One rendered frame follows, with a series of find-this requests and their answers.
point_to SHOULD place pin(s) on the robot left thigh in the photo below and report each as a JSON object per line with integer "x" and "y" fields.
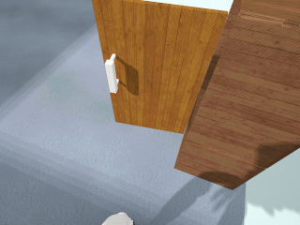
{"x": 118, "y": 219}

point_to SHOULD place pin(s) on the cupboard door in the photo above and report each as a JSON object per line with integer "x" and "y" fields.
{"x": 162, "y": 53}

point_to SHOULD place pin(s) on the handle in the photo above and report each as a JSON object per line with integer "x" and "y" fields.
{"x": 111, "y": 74}

